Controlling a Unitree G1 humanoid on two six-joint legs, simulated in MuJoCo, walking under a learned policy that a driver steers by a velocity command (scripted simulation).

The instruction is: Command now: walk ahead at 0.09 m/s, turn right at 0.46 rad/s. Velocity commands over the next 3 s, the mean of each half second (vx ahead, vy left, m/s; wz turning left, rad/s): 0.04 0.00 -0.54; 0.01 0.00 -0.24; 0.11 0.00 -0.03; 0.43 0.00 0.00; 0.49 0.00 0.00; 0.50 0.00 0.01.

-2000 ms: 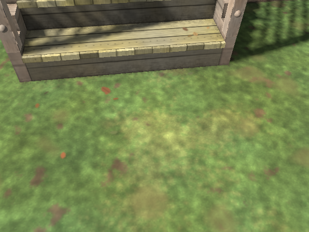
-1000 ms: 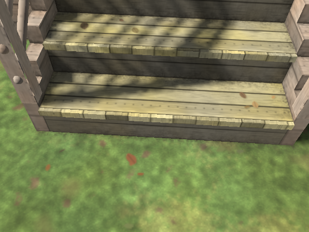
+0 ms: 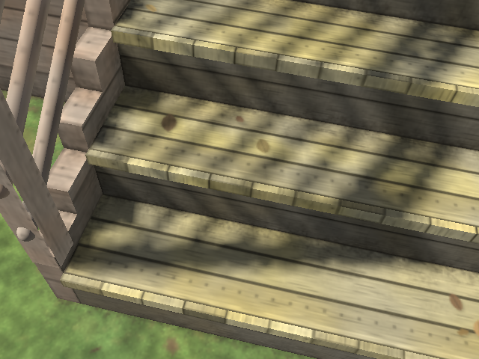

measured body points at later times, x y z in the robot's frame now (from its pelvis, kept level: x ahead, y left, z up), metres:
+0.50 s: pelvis -0.01 -0.03 +0.01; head +0.02 -0.06 +0.45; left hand +0.18 +0.21 -0.10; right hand +0.00 -0.33 -0.13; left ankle +0.03 +0.11 -0.68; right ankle -0.01 -0.11 -0.74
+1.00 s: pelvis -0.02 +0.01 +0.00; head +0.00 +0.02 +0.45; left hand +0.16 +0.23 -0.14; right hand -0.02 -0.27 -0.12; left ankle +0.03 +0.09 -0.74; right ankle -0.10 -0.10 -0.74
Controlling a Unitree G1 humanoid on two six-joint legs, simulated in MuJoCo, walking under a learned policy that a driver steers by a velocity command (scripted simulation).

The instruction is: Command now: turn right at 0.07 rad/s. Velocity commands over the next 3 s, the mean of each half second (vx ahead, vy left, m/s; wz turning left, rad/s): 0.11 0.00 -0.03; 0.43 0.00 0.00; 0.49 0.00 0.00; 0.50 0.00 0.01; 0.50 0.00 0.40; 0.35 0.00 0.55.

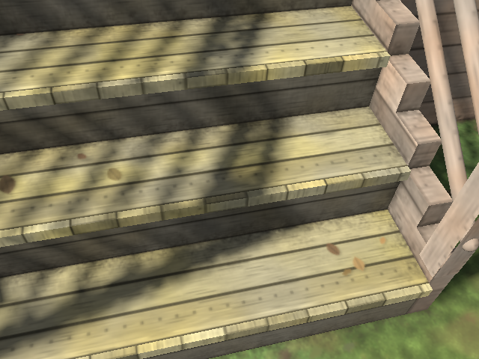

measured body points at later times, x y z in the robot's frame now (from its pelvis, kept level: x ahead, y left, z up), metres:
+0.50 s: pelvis +0.01 +0.01 +0.00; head +0.00 +0.02 +0.45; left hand +0.03 +0.27 -0.16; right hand +0.05 -0.26 -0.14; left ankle +0.01 +0.09 -0.74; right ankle -0.03 -0.13 -0.74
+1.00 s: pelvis +0.20 +0.00 -0.01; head +0.22 -0.01 +0.44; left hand +0.34 +0.24 -0.14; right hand +0.19 -0.25 -0.17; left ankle +0.05 +0.10 -0.65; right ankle +0.27 -0.07 -0.74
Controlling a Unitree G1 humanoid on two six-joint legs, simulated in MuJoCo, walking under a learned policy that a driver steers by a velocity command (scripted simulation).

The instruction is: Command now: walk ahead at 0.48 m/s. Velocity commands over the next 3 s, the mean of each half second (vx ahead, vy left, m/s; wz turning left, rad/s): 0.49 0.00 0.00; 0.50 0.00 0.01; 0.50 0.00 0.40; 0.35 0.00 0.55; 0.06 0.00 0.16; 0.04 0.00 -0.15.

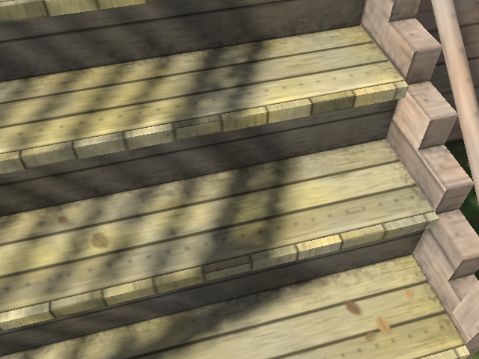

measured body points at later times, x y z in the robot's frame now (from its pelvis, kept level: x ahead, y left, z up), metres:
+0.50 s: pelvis +0.22 +0.05 +0.03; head +0.26 +0.05 +0.47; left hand +0.07 +0.24 -0.11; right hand +0.52 -0.05 -0.01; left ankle +0.35 +0.15 -0.54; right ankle +0.07 -0.06 -0.72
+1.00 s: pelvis +0.47 +0.07 +0.22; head +0.54 +0.09 +0.66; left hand +0.75 +0.18 +0.14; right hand +0.33 -0.12 +0.09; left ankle +0.35 +0.15 -0.54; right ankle +0.64 -0.01 -0.32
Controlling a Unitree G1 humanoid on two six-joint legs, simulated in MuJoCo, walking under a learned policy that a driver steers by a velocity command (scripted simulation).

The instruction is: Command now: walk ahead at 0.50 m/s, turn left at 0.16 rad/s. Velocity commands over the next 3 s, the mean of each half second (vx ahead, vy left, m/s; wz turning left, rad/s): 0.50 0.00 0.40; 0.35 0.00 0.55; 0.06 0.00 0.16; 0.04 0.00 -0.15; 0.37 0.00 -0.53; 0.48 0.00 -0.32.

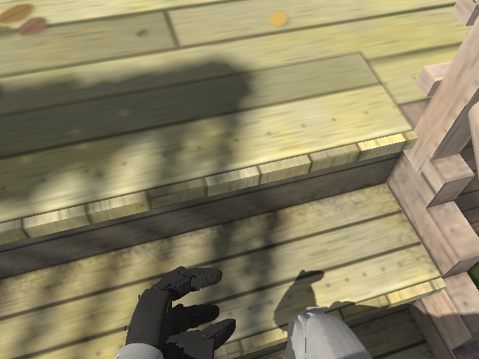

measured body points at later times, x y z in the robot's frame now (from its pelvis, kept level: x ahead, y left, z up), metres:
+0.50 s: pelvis +0.25 +0.02 +0.19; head +0.29 +0.01 +0.64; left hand +0.10 +0.21 +0.06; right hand +0.54 -0.03 +0.13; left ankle +0.36 +0.15 -0.30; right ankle +0.18 -0.09 -0.56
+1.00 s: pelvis +0.49 +0.12 +0.38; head +0.53 +0.17 +0.83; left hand +0.71 +0.34 +0.35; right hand +0.53 -0.14 +0.26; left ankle +0.38 +0.13 -0.37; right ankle +0.68 +0.11 -0.10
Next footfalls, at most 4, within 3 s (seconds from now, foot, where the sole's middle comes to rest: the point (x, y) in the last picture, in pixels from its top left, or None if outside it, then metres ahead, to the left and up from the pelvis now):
0.04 right None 0.22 -0.09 -0.60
0.56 left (153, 313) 0.41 0.15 -0.41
1.08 right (148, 127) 0.72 0.15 -0.22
1.50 left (47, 144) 0.69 0.33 -0.22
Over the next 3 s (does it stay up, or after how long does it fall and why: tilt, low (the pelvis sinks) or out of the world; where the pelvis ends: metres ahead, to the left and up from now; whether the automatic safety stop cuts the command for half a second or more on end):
stays up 1.14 0.27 0.55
